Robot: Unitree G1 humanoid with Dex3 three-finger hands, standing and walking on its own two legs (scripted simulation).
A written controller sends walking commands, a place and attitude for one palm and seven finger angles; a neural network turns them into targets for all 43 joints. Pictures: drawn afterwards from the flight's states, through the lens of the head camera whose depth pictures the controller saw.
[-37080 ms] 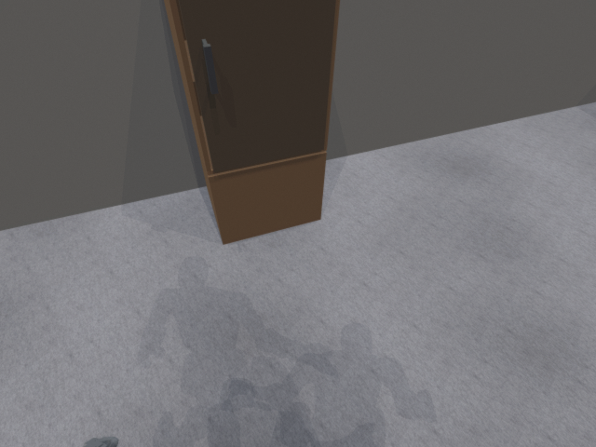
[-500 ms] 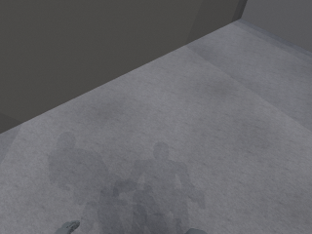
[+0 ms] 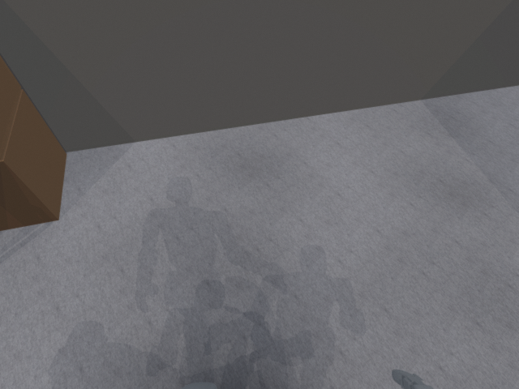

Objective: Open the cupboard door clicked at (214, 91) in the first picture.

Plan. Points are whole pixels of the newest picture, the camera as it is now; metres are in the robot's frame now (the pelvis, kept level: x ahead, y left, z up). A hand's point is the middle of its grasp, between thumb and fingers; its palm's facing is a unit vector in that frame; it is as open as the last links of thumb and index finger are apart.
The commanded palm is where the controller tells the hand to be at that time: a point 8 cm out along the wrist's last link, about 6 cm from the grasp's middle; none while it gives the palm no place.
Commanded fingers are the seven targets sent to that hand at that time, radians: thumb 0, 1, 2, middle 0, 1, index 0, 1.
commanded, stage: turn to face it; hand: left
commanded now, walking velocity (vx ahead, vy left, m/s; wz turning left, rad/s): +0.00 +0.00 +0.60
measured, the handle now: out of the picture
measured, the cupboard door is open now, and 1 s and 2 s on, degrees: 39 39 39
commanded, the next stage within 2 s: take the last steps up to it in 1.44 s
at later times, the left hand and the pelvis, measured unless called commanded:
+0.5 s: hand out of the picture +0.07 +0.18 -0.13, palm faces +0.26 -0.92 -0.28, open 7.4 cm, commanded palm none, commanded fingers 0.00 0.90 0.90 -0.20 -0.30 -0.20 -0.30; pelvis +0.01 -0.04 +0.01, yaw +16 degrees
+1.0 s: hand out of the picture -0.09 +0.19 -0.16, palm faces +0.61 -0.75 -0.26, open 7.4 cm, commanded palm none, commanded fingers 0.00 0.90 0.90 -0.20 -0.30 -0.20 -0.30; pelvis +0.00 -0.02 +0.01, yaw +35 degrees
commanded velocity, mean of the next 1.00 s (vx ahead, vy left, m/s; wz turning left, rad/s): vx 0.00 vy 0.00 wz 0.60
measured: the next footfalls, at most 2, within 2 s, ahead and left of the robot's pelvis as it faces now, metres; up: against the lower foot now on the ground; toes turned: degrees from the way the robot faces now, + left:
right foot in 0.42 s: +0.06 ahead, -0.14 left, +0.00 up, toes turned +11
left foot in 0.84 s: -0.01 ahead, +0.09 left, +0.00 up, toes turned +36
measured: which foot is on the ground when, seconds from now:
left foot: down 0.00-0.42, up 0.44-0.82, down 0.84-1.00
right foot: up 0.00-0.40, down 0.42-0.84, up 0.86-1.00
